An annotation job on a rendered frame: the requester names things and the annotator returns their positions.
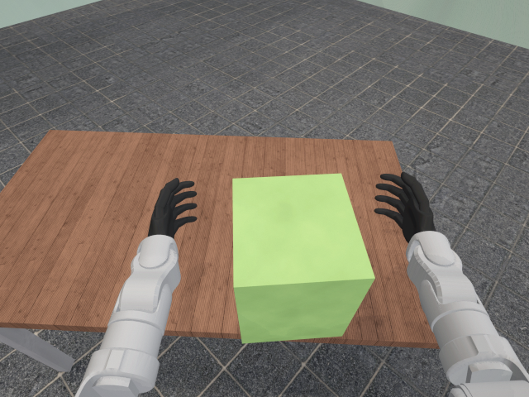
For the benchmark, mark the left robot forearm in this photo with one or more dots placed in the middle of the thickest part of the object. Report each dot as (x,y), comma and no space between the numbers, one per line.
(126,363)

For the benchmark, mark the table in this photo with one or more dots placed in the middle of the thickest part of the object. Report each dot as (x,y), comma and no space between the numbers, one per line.
(73,215)

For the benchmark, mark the robot right upper arm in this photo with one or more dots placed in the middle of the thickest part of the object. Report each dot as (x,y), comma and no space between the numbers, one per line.
(511,388)

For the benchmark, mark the right robot hand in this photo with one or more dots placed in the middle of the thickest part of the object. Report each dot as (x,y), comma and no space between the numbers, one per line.
(414,214)

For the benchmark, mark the left robot hand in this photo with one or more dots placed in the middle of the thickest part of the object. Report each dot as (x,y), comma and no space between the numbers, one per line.
(163,217)

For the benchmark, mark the right robot forearm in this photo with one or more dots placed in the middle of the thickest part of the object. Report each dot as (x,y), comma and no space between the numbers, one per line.
(471,350)

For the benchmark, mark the carton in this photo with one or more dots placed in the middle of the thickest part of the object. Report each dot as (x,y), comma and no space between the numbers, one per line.
(300,267)

